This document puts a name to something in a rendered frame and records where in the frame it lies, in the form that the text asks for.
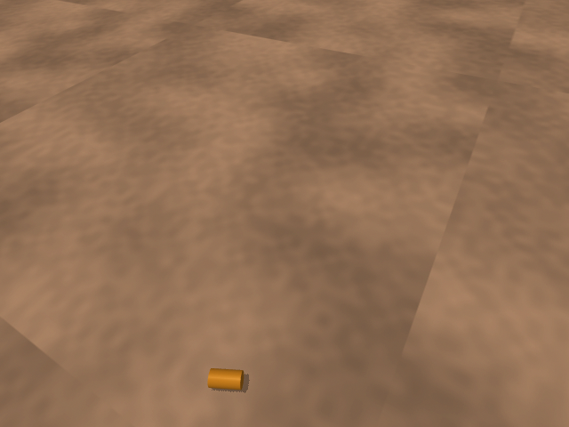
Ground can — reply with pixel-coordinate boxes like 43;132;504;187
208;368;244;390

